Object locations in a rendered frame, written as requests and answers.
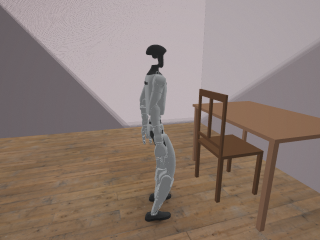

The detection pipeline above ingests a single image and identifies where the right robot upper arm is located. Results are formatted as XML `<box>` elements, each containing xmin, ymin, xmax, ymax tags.
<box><xmin>148</xmin><ymin>74</ymin><xmax>166</xmax><ymax>113</ymax></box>

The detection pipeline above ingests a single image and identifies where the robot left forearm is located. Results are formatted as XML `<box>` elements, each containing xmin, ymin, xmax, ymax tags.
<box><xmin>140</xmin><ymin>103</ymin><xmax>149</xmax><ymax>127</ymax></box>

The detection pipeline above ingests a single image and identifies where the robot right shin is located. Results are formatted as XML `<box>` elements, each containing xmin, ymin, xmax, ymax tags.
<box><xmin>151</xmin><ymin>175</ymin><xmax>174</xmax><ymax>216</ymax></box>

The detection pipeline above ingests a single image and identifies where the left robot upper arm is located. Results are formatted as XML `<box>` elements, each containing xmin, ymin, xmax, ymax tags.
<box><xmin>139</xmin><ymin>85</ymin><xmax>146</xmax><ymax>106</ymax></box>

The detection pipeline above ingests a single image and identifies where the chair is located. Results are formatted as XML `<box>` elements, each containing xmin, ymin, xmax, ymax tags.
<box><xmin>194</xmin><ymin>89</ymin><xmax>264</xmax><ymax>203</ymax></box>

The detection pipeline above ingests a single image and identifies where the table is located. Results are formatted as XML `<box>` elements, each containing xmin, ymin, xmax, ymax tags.
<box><xmin>192</xmin><ymin>101</ymin><xmax>320</xmax><ymax>232</ymax></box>

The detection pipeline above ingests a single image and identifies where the robot left hand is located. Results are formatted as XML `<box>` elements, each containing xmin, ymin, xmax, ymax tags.
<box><xmin>141</xmin><ymin>126</ymin><xmax>152</xmax><ymax>145</ymax></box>

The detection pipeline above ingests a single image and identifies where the robot right hand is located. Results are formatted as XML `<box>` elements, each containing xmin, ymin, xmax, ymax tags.
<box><xmin>154</xmin><ymin>143</ymin><xmax>169</xmax><ymax>168</ymax></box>

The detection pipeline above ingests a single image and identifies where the robot torso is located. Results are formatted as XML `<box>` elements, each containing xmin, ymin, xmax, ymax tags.
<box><xmin>144</xmin><ymin>71</ymin><xmax>167</xmax><ymax>139</ymax></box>

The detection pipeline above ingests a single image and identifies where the robot right forearm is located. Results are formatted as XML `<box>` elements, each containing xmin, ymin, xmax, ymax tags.
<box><xmin>149</xmin><ymin>105</ymin><xmax>164</xmax><ymax>145</ymax></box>

